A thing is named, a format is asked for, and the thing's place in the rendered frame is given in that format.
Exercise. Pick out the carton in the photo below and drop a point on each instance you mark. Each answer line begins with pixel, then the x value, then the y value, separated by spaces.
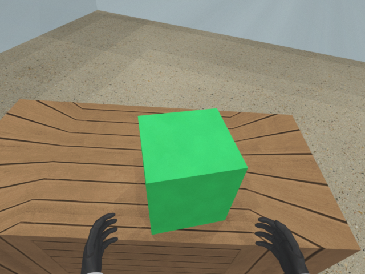
pixel 192 167

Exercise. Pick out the pedestal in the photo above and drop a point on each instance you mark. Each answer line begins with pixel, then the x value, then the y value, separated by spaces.
pixel 63 165

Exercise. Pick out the robot left hand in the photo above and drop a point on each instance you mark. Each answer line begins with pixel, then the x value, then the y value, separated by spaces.
pixel 94 247

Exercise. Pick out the robot right hand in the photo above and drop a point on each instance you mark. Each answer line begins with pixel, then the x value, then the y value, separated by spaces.
pixel 284 246

